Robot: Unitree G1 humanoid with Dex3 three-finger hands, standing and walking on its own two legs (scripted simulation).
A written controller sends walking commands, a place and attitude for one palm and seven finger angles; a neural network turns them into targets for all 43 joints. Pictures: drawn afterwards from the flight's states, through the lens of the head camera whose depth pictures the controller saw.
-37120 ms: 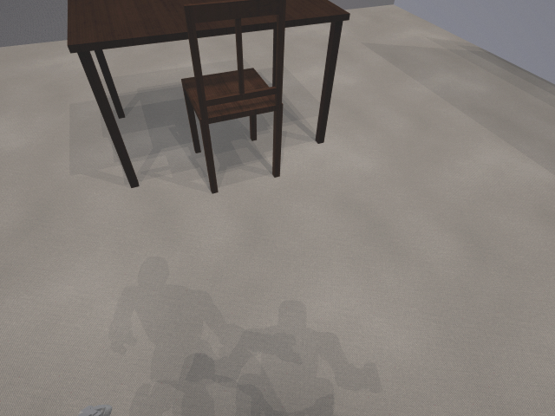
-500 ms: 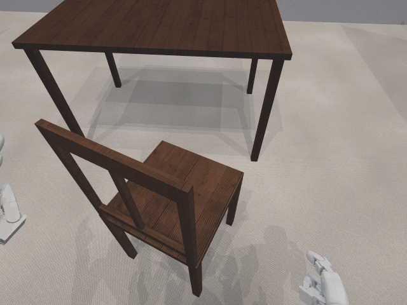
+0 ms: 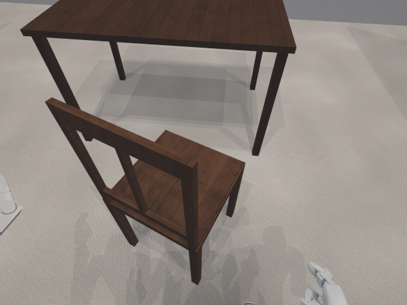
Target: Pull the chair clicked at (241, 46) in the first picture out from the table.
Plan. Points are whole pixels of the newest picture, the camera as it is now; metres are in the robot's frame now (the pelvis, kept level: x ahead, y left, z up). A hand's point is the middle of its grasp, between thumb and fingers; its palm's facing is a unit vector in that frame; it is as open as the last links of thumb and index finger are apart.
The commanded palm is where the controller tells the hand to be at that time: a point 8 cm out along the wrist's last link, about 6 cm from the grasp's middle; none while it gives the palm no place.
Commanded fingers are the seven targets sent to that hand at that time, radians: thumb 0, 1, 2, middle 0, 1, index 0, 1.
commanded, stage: step back with the hand held close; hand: left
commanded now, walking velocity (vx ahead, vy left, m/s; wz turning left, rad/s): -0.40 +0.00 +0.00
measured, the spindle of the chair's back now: (134, 183) +0.41 +0.22 -0.08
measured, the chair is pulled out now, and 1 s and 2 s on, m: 0.54 0.54 0.54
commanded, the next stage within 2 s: stop stepping back and stand still in 0.96 s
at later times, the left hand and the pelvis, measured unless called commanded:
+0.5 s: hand (31, 215) +0.19 +0.24 +0.19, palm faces +0.45 -0.77 -0.45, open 7.4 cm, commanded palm +0.11 +0.29 +0.19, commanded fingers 0.00 0.90 0.90 -0.20 -0.30 -0.20 -0.30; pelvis -0.01 -0.02 +0.00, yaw +3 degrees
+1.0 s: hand (51, 297) +0.10 +0.17 +0.19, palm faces +0.35 -0.77 -0.53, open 7.4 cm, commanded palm +0.02 +0.22 +0.19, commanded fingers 0.00 0.90 0.90 -0.20 -0.30 -0.20 -0.30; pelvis -0.12 -0.07 +0.01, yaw +0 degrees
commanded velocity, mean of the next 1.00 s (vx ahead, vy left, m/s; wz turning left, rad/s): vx -0.40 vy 0.00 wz -0.02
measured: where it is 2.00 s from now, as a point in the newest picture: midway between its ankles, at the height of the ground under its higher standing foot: outside the picture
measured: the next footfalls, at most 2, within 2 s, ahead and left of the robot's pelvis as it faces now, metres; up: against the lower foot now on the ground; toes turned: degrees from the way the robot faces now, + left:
right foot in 0.90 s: -0.06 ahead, -0.18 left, +0.00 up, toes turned -1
left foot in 1.24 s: -0.17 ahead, +0.01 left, +0.00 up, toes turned +5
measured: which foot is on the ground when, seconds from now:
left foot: down 0.00-0.94, up 0.96-1.00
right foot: down 0.00-0.60, up 0.62-0.88, down 0.90-1.00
